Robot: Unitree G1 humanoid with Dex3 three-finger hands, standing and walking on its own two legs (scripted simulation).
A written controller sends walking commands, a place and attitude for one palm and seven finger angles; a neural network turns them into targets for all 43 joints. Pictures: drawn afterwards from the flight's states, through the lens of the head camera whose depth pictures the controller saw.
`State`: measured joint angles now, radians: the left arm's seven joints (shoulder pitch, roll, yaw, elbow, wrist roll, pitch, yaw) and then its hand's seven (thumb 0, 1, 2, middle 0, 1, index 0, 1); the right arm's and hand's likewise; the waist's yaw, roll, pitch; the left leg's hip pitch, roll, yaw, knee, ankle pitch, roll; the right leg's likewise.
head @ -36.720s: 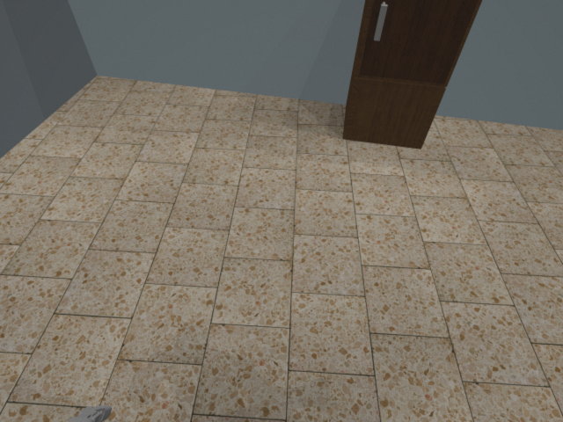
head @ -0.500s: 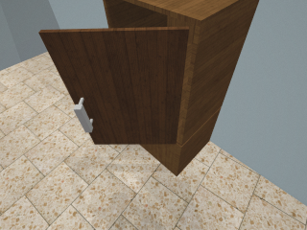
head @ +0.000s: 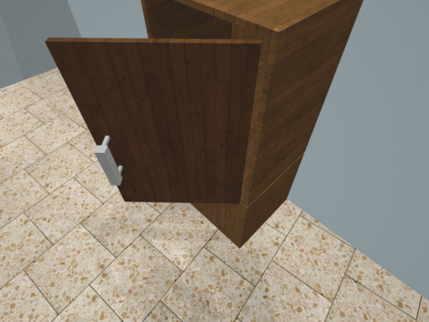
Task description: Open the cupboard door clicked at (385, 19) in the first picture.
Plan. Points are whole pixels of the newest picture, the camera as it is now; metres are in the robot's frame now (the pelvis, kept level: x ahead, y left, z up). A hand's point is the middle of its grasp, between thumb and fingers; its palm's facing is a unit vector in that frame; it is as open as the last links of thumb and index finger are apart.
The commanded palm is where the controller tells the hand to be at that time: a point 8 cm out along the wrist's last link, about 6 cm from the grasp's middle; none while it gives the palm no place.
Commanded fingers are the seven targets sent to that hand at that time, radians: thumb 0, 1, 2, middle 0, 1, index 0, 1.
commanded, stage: look again from close up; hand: left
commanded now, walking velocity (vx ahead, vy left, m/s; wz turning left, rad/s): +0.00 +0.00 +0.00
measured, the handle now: (111, 160) +0.53 +0.33 -0.08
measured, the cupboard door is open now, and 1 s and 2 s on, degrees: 44 44 44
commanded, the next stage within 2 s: shuffle to correct the standing spot in 0.42 s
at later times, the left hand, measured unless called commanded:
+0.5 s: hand out of the picture +0.00 +0.18 -0.17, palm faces +0.03 -0.98 -0.20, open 7.3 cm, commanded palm none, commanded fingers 0.00 0.90 0.90 -0.20 -0.30 -0.20 -0.30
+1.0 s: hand out of the picture +0.01 +0.26 -0.19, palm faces +0.11 -0.97 -0.23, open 7.3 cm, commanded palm none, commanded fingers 0.00 0.90 0.90 -0.20 -0.30 -0.20 -0.30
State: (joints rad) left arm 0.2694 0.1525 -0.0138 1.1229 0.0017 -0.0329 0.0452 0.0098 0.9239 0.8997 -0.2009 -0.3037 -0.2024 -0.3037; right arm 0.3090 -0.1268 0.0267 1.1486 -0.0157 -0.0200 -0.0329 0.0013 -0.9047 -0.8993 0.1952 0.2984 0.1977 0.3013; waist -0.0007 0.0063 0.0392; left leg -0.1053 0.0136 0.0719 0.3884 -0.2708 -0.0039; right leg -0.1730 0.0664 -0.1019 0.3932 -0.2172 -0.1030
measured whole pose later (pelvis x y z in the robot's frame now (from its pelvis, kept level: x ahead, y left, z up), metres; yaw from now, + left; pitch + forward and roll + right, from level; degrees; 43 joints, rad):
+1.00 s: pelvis -0.01 +0.06 -0.01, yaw +2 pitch +0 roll +1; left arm 0.24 0.19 0.06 1.04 0.02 0.03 0.05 0.00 0.91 0.90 -0.20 -0.30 -0.20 -0.30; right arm 0.30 -0.15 -0.02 1.05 -0.03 0.02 -0.02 0.00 -0.90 -0.90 0.19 0.30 0.20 0.30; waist 0.02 -0.05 0.04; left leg -0.21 -0.05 0.14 0.50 -0.30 0.08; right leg -0.31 -0.06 -0.08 0.61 -0.33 -0.03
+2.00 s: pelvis -0.02 +0.04 +0.00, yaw +2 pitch -1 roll +1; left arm 0.31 0.14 -0.03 1.12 0.01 -0.03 0.04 0.00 0.91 0.90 -0.20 -0.30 -0.20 -0.30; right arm 0.24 -0.18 0.02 1.12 -0.02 -0.02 -0.02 0.00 -0.91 -0.90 0.20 0.30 0.20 0.30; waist 0.01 0.01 0.03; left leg -0.16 -0.02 0.12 0.43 -0.26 0.04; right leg -0.17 0.02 -0.02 0.47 -0.28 -0.04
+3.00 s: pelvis -0.01 +0.03 +0.00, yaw +1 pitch -1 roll +1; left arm 0.23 0.22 -0.01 1.10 0.01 -0.03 0.03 0.00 0.91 0.90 -0.20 -0.30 -0.20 -0.30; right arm 0.19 -0.20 0.01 1.14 -0.02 -0.02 -0.02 0.00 -0.90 -0.90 0.20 0.30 0.20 0.30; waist 0.01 -0.02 0.04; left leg -0.12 0.01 0.12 0.37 -0.24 0.02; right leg -0.12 0.05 -0.02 0.39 -0.25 -0.06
